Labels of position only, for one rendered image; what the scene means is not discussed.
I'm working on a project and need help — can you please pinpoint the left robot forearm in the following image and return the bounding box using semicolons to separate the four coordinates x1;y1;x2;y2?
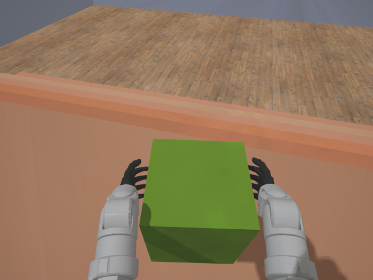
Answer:
87;184;139;280

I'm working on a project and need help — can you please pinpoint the carton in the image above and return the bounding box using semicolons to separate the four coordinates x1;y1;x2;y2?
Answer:
139;139;260;264

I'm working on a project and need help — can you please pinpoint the right robot hand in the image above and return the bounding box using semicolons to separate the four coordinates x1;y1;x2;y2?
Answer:
248;157;274;200

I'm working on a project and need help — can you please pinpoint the left robot hand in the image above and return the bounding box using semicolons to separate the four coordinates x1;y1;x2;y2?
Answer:
120;159;149;199

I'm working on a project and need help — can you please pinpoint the right robot forearm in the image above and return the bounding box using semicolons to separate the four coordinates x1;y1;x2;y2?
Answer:
258;184;318;280

